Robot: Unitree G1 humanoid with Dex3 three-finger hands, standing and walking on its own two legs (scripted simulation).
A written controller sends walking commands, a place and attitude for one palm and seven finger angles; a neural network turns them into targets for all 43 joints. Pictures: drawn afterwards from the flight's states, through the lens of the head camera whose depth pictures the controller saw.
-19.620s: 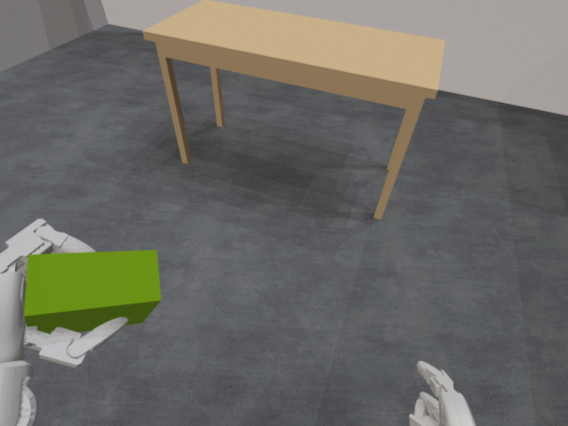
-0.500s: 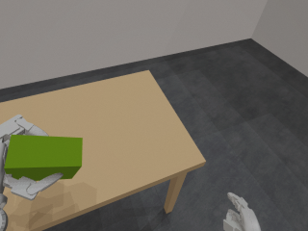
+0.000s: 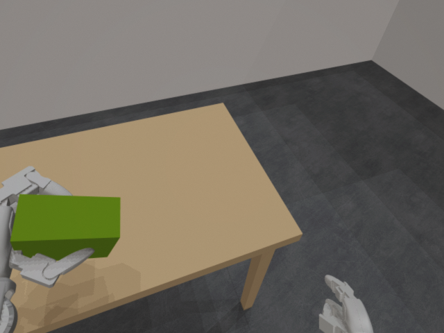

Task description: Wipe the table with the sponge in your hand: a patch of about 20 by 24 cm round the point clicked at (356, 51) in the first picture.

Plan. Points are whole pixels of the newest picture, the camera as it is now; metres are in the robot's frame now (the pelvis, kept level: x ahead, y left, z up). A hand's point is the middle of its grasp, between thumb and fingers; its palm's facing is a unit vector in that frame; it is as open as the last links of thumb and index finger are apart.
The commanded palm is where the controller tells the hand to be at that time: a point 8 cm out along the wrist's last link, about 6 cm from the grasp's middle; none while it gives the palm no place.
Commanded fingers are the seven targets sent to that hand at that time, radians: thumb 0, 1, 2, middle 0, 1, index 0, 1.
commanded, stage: shuffle to correct the standing spot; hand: left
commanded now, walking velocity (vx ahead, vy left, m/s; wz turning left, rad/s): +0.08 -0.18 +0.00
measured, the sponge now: (84, 229) +0.23 +0.21 +0.13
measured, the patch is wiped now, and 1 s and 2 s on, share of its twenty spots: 0.00 0.00 0.00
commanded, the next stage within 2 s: come to a stop and stand still in 0.38 s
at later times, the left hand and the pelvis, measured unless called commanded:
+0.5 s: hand (54, 229) +0.21 +0.24 +0.16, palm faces +0.32 -0.86 -0.41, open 9.9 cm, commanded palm +0.16 +0.28 +0.18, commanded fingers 0.00 0.10 1.30 -1.20 -1.60 -1.20 -1.60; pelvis +0.00 +0.00 +0.00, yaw +0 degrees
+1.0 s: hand out of the picture +0.22 +0.31 +0.16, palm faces +0.37 -0.83 -0.43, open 9.9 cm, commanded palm +0.16 +0.33 +0.18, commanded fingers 0.00 0.10 1.30 -1.20 -1.60 -1.20 -1.60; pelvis -0.01 +0.05 +0.00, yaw -1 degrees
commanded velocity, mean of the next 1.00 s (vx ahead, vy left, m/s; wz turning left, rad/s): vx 0.04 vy -0.08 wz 0.00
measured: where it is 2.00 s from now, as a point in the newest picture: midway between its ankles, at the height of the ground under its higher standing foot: outside the picture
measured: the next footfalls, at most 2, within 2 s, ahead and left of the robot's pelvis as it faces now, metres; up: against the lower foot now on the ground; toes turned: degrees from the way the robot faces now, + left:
none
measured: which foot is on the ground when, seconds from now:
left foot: down 0.00-1.00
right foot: down 0.00-1.00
